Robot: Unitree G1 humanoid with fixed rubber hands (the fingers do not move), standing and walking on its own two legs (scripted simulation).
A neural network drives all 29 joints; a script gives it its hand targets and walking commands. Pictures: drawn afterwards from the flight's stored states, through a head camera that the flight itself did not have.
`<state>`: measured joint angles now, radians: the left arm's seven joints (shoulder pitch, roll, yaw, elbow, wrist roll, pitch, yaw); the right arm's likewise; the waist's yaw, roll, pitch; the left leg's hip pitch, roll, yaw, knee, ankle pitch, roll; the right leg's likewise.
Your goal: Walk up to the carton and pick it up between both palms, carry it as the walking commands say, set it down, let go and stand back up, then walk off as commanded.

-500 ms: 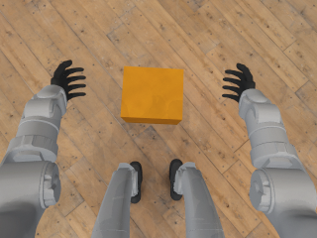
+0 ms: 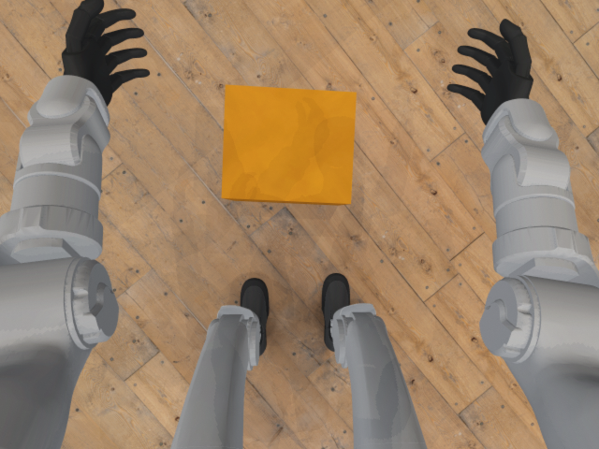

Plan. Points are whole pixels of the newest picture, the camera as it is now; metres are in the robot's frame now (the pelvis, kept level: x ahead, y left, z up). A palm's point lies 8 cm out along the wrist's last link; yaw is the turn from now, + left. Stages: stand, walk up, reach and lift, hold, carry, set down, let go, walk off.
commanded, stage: reach and lift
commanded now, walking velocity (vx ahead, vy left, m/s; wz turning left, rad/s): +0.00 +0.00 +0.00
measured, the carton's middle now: (288, 152) +0.52 +0.01 -0.57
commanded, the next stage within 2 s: none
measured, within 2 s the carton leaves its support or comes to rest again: neither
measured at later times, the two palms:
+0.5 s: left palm (145, 119) +0.51 +0.23 -0.26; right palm (441, 129) +0.50 -0.22 -0.26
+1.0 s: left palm (183, 140) +0.51 +0.21 -0.40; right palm (407, 150) +0.49 -0.22 -0.40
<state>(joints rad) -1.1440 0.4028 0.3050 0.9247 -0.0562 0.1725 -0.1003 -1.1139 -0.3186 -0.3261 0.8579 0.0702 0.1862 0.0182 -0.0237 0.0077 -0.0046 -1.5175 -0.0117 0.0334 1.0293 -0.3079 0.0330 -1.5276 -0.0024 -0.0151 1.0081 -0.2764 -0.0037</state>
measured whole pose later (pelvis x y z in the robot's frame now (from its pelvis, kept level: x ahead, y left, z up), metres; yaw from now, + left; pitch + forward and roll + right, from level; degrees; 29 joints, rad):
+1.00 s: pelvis -0.06 -0.01 -0.26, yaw +0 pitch +34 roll +0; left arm -1.56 0.53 0.11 1.18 -0.21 0.19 -0.01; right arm -1.52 -0.40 -0.18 1.10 0.19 0.22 -0.10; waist -0.03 -0.01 0.42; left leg -2.11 0.01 0.03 2.09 -0.57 0.03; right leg -2.13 -0.01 -0.04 2.07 -0.52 -0.04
